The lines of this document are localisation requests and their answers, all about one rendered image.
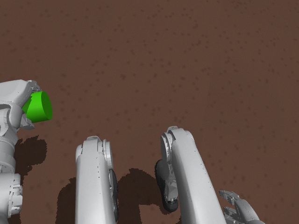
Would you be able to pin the right robot foot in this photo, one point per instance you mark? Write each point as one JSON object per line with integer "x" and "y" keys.
{"x": 168, "y": 205}

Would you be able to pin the left robot arm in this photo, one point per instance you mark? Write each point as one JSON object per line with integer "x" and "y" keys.
{"x": 10, "y": 188}

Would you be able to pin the left robot foot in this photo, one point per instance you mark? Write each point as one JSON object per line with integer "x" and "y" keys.
{"x": 115, "y": 193}

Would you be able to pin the right robot hand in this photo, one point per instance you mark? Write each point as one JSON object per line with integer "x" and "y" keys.
{"x": 242, "y": 213}

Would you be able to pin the left robot hand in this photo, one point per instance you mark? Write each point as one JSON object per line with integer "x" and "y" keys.
{"x": 18, "y": 92}

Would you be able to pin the can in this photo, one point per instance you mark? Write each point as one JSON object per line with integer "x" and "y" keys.
{"x": 38, "y": 107}

